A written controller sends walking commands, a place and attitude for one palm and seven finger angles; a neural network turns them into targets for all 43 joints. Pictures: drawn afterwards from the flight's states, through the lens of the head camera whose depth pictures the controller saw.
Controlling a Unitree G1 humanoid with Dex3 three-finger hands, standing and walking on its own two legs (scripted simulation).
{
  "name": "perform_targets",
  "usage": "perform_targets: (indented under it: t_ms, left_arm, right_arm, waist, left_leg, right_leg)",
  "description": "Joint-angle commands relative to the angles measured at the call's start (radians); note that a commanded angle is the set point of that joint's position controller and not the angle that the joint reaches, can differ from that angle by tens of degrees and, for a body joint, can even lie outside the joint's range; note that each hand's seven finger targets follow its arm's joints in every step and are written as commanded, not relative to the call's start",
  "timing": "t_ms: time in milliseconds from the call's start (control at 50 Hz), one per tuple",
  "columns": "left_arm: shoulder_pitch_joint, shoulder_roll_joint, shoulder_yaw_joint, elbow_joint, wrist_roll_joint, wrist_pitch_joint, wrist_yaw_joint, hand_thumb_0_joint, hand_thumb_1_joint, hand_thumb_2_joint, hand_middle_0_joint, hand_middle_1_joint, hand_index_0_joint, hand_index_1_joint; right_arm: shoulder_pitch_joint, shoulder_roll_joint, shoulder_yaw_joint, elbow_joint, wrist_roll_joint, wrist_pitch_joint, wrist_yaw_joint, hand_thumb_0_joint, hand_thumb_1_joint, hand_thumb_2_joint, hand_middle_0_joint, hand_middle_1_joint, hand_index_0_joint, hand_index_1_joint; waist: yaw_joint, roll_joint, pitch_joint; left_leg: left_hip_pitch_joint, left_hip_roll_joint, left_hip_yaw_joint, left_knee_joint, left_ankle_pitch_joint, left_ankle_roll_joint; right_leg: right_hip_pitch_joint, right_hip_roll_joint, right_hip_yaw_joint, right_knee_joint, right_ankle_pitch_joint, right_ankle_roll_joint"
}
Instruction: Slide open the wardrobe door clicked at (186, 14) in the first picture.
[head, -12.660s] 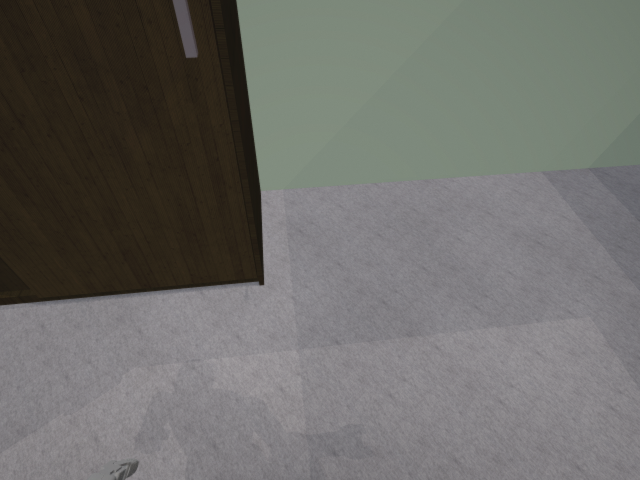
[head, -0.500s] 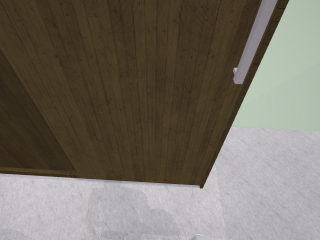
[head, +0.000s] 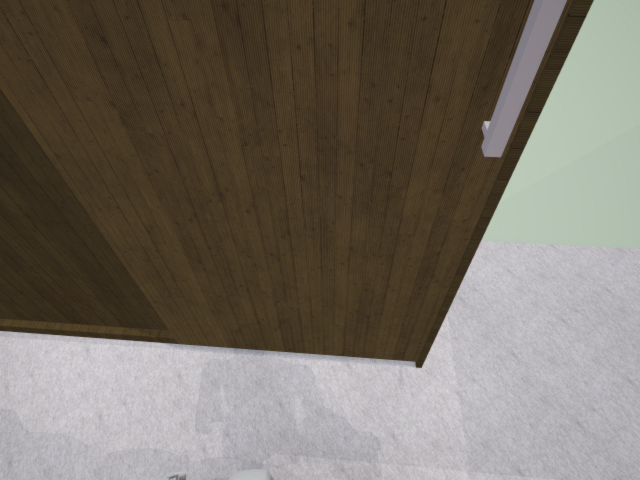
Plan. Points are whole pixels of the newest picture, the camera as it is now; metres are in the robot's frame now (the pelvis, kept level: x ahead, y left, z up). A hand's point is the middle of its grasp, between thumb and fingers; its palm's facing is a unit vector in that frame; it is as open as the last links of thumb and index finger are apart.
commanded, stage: come to a stop and stand still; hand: right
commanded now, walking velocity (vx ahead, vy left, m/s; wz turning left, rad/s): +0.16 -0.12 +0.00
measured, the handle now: (525, 43) +0.54 -0.21 +0.27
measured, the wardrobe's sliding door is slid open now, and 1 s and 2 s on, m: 0.00 0.00 0.00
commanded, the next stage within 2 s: look again from close up in 1.12 s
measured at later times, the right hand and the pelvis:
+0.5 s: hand out of the picture -0.06 -0.12 -0.15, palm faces +0.13 +0.96 -0.23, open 7.4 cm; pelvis -0.02 +0.04 +0.01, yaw -2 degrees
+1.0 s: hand out of the picture -0.02 -0.22 -0.17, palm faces +0.07 +0.97 -0.21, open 7.4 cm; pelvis -0.04 -0.04 +0.00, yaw -1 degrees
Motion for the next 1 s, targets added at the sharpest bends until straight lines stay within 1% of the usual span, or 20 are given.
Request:
perform_targets:
  t_ms: [0, 40, 60, 80, 120, 180, 220, 320, 480, 500, 520, 580, 600, 620, 640, 660, 680, 720, 880, 980]
  left_arm:
    - [0.04, 0.166, 0.04, -0.024, 0.011, 0.001, -0.01, 0.0, 0.9, 0.9, -0.2, -0.3, -0.2, -0.3]
    - [0.055, 0.129, 0.032, -0.018, 0.003, 0.01, -0.015, 0.0, 0.9, 0.9, -0.2, -0.3, -0.2, -0.3]
    - [0.07, 0.067, 0.019, -0.025, -0.011, 0.021, -0.018, 0.0, 0.9, 0.9, -0.2, -0.3, -0.2, -0.3]
    - [0.034, 0.022, 0.01, -0.064, -0.011, 0.03, -0.026, 0.0, 0.9, 0.9, -0.2, -0.3, -0.2, -0.3]
    - [0.036, 0.081, 0.027, -0.064, 0.003, 0.05, -0.037, 0.0, 0.9, 0.9, -0.2, -0.3, -0.2, -0.3]
    - [0.216, 0.088, 0.034, 0.016, 0.011, 0.046, -0.047, 0.0, 0.9, 0.9, -0.2, -0.3, -0.2, -0.3]
    - [0.244, 0.095, 0.032, 0.024, 0.009, 0.033, -0.05, 0.0, 0.9, 0.9, -0.2, -0.3, -0.2, -0.3]
    - [0.16, 0.096, 0.023, -0.018, 0.01, 0.026, -0.044, 0.0, 0.9, 0.9, -0.2, -0.3, -0.2, -0.3]
    - [0.128, 0.052, 0.001, -0.02, -0.01, 0.018, -0.035, 0.0, 0.9, 0.9, -0.2, -0.3, -0.2, -0.3]
    - [0.105, 0.072, -0.016, -0.093, 0.005, 0.001, -0.045, 0.0, 0.9, 0.9, -0.2, -0.3, -0.2, -0.3]
    - [0.145, 0.055, -0.028, -0.117, -0.006, -0.009, -0.047, 0.0, 0.9, 0.9, -0.2, -0.3, -0.2, -0.3]
    - [0.241, 0.073, -0.035, -0.088, -0.015, -0.037, -0.028, 0.0, 0.9, 0.9, -0.2, -0.3, -0.2, -0.3]
    - [0.254, 0.113, -0.029, -0.087, -0.013, -0.044, -0.022, 0.0, 0.9, 0.9, -0.2, -0.3, -0.2, -0.3]
    - [0.252, 0.173, -0.02, -0.107, -0.007, -0.052, -0.019, 0.0, 0.9, 0.9, -0.2, -0.3, -0.2, -0.3]
    - [0.203, 0.207, -0.015, -0.122, 0.001, -0.041, -0.011, 0.0, 0.9, 0.9, -0.2, -0.3, -0.2, -0.3]
    - [0.177, 0.2, -0.015, -0.137, 0.008, -0.027, -0.008, 0.0, 0.9, 0.9, -0.2, -0.3, -0.2, -0.3]
    - [0.162, 0.16, -0.021, -0.13, 0.005, -0.033, -0.005, 0.0, 0.9, 0.9, -0.2, -0.3, -0.2, -0.3]
    - [0.148, 0.153, -0.029, -0.135, 0.002, -0.031, -0.001, 0.0, 0.9, 0.9, -0.2, -0.3, -0.2, -0.3]
    - [0.144, 0.155, -0.022, -0.141, -0.004, -0.042, -0.007, 0.0, 0.9, 0.9, -0.2, -0.3, -0.2, -0.3]
    - [0.15, 0.148, -0.019, -0.129, -0.002, -0.049, -0.011, 0.0, 0.9, 0.9, -0.2, -0.3, -0.2, -0.3]
  right_arm:
    - [0.145, 0.019, 0.013, -0.001, 0.006, -0.024, 0.0, 0.0, -0.9, -0.9, 0.2, 0.3, 0.2, 0.3]
    - [0.245, -0.016, 0.01, 0.04, 0.0, -0.039, -0.003, 0.0, -0.9, -0.9, 0.2, 0.3, 0.2, 0.3]
    - [0.25, -0.08, 0.007, 0.037, -0.011, -0.049, -0.008, 0.0, -0.9, -0.9, 0.2, 0.3, 0.2, 0.3]
    - [0.183, -0.153, 0.003, 0.003, -0.01, -0.047, -0.012, 0.0, -0.9, -0.9, 0.2, 0.3, 0.2, 0.3]
    - [0.048, -0.171, -0.004, -0.052, -0.006, -0.049, -0.023, 0.0, -0.9, -0.9, 0.2, 0.3, 0.2, 0.3]
    - [-0.016, -0.127, 0.003, -0.061, 0.003, -0.063, -0.019, 0.0, -0.9, -0.9, 0.2, 0.3, 0.2, 0.3]
    - [0.045, -0.12, 0.0, -0.052, 0.008, -0.072, -0.019, 0.0, -0.9, -0.9, 0.2, 0.3, 0.2, 0.3]
    - [0.224, -0.088, 0.001, 0.007, 0.007, -0.079, -0.03, 0.0, -0.9, -0.9, 0.2, 0.3, 0.2, 0.3]
    - [0.196, -0.093, 0.0, 0.029, -0.013, -0.071, -0.03, 0.0, -0.9, -0.9, 0.2, 0.3, 0.2, 0.3]
    - [0.232, -0.125, 0.026, 0.028, -0.018, -0.098, -0.061, 0.0, -0.9, -0.9, 0.2, 0.3, 0.2, 0.3]
    - [0.17, -0.156, 0.012, 0.002, -0.021, -0.112, -0.056, 0.0, -0.9, -0.9, 0.2, 0.3, 0.2, 0.3]
    - [0.139, -0.12, 0.012, -0.009, -0.004, -0.083, -0.051, 0.0, -0.9, -0.9, 0.2, 0.3, 0.2, 0.3]
    - [0.155, -0.079, 0.024, -0.007, 0.003, -0.071, -0.048, 0.0, -0.9, -0.9, 0.2, 0.3, 0.2, 0.3]
    - [0.177, -0.045, 0.03, -0.015, 0.005, -0.058, -0.044, 0.0, -0.9, -0.9, 0.2, 0.3, 0.2, 0.3]
    - [0.217, 0.0, 0.037, -0.01, 0.008, -0.049, -0.04, 0.0, -0.9, -0.9, 0.2, 0.3, 0.2, 0.3]
    - [0.237, 0.013, 0.037, -0.01, 0.004, -0.048, -0.039, 0.0, -0.9, -0.9, 0.2, 0.3, 0.2, 0.3]
    - [0.183, 0.01, 0.043, -0.004, -0.005, -0.043, -0.037, 0.0, -0.9, -0.9, 0.2, 0.3, 0.2, 0.3]
    - [0.179, -0.013, 0.046, -0.012, -0.007, -0.042, -0.029, 0.0, -0.9, -0.9, 0.2, 0.3, 0.2, 0.3]
    - [0.15, -0.047, 0.051, -0.048, -0.003, -0.051, -0.02, 0.0, -0.9, -0.9, 0.2, 0.3, 0.2, 0.3]
    - [0.144, -0.054, 0.049, -0.072, -0.005, -0.051, -0.019, 0.0, -0.9, -0.9, 0.2, 0.3, 0.2, 0.3]
  waist:
    - [-0.006, -0.258, -0.106]
    - [-0.052, -0.136, -0.084]
    - [-0.055, 0.082, -0.048]
    - [-0.054, 0.291, 0.07]
    - [-0.022, 0.228, 0.163]
    - [0.04, 0.182, 0.115]
    - [0.016, 0.153, 0.037]
    - [-0.069, 0.132, -0.038]
    - [-0.053, 0.211, -0.034]
    - [-0.016, 0.177, -0.032]
    - [0.031, 0.041, -0.109]
    - [0.036, 0.163, -0.175]
    - [0.033, 0.084, -0.162]
    - [0.016, -0.089, -0.167]
    - [-0.013, -0.194, -0.122]
    - [-0.022, -0.139, -0.074]
    - [-0.004, -0.248, -0.014]
    - [-0.009, -0.233, 0.043]
    - [-0.004, 0.032, 0.007]
    - [-0.004, -0.03, -0.025]
  left_leg:
    - [0.163, -0.018, 0.062, -0.277, 0.034, 0.021]
    - [0.345, -0.023, 0.078, -0.507, 0.136, 0.021]
    - [0.296, 0.13, -0.113, -0.696, -0.092, 0.053]
    - [0.095, 0.315, -0.397, -0.883, -0.4, 0.124]
    - [-0.18, 0.35, -0.459, -0.975, -0.484, 0.139]
    - [-0.07, 0.227, -0.217, -0.853, -0.14, 0.086]
    - [0.121, 0.204, -0.15, -0.789, 0.042, 0.085]
    - [0.363, 0.266, -0.215, -0.727, 0.222, 0.145]
    - [0.226, 0.26, -0.193, -0.686, 0.336, 0.19]
    - [0.237, 0.256, -0.265, -0.638, 0.739, 0.174]
    - [0.251, 0.281, -0.184, -0.591, 0.845, 0.198]
    - [0.217, 0.139, -0.045, -0.425, 0.558, 0.125]
    - [0.184, 0.087, -0.02, -0.388, 0.403, 0.098]
    - [0.107, 0.048, 0.025, -0.353, 0.201, 0.068]
    - [0.071, 0.023, 0.025, -0.355, 0.042, 0.052]
    - [0.078, 0.017, 0.022, -0.368, 0.035, 0.057]
    - [0.08, 0.0, 0.045, -0.351, 0.084, 0.055]
    - [0.073, -0.009, 0.019, -0.329, 0.082, 0.058]
    - [0.128, 0.013, -0.055, -0.468, 0.259, 0.061]
    - [0.14, 0.019, -0.06, -0.477, 0.271, 0.058]
  right_leg:
    - [-0.014, -0.168, 0.206, -0.237, -0.341, -0.098]
    - [-0.147, -0.07, 0.141, -0.144, -0.462, -0.026]
    - [-0.205, 0.015, 0.064, 0.057, -0.455, 0.031]
    - [-0.263, 0.068, 0.055, 0.227, -0.414, 0.055]
    - [-0.181, 0.04, 0.141, 0.4, -0.289, 0.035]
    - [-0.178, 0.066, 0.124, 0.546, -0.116, 0.04]
    - [-0.238, 0.078, 0.111, 0.556, -0.078, 0.054]
    - [-0.327, 0.064, 0.128, 0.52, -0.134, 0.079]
    - [-0.11, 0.067, 0.088, 0.259, -0.262, 0.061]
    - [-0.108, 0.112, 0.071, 0.379, -0.352, 0.061]
    - [-0.048, 0.075, 0.078, 0.273, -0.349, 0.041]
    - [0.13, 0.107, 0.085, -0.057, -0.056, 0.034]
    - [0.162, 0.053, 0.113, -0.109, 0.008, 0.026]
    - [0.182, -0.065, 0.238, -0.104, 0.218, -0.006]
    - [0.123, -0.147, 0.307, -0.091, 0.319, -0.067]
    - [0.061, -0.14, 0.258, -0.087, 0.204, -0.093]
    - [0.022, -0.078, 0.26, -0.132, 0.188, -0.065]
    - [-0.015, -0.066, 0.261, -0.149, 0.193, -0.067]
    - [-0.006, -0.012, 0.263, -0.2, -0.166, -0.04]
    - [0.011, -0.007, 0.252, -0.221, -0.184, -0.035]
